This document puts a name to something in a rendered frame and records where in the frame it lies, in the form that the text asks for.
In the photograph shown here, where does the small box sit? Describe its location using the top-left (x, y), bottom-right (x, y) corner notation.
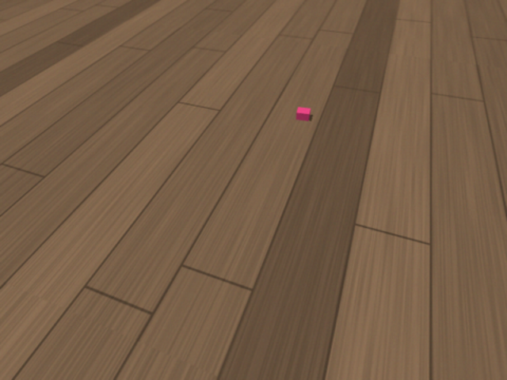
top-left (296, 107), bottom-right (311, 121)

